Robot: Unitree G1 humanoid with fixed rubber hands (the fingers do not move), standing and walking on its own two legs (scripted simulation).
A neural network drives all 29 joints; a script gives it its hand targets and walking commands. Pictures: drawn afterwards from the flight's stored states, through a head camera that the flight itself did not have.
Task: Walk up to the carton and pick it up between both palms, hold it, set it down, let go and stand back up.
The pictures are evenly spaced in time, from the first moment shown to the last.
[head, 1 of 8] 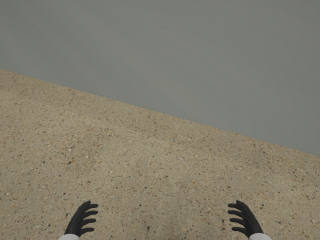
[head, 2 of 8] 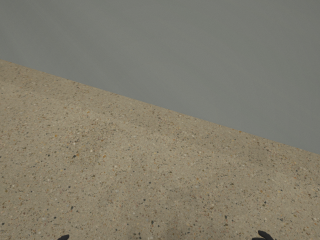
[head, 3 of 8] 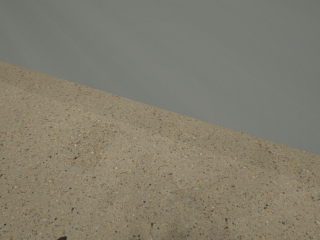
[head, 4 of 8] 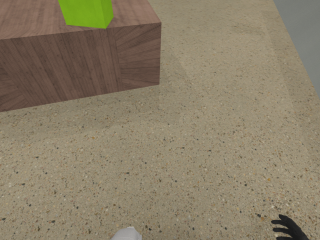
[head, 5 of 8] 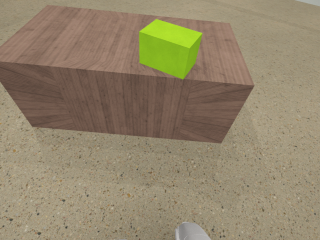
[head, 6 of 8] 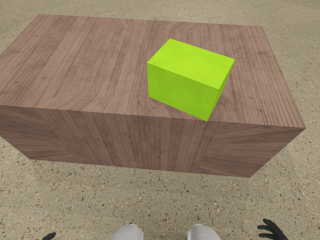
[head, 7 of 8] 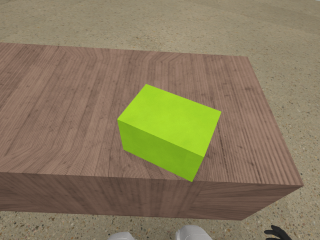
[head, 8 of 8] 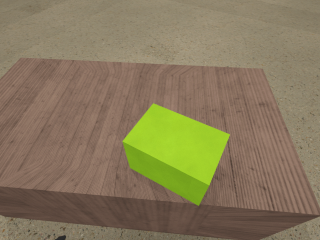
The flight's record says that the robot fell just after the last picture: no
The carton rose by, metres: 0.00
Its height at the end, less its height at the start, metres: +0.00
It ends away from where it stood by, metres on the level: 0.00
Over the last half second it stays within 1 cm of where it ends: yes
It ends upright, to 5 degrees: yes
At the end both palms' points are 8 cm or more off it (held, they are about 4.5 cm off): yes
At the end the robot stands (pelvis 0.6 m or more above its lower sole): yes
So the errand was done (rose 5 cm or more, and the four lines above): no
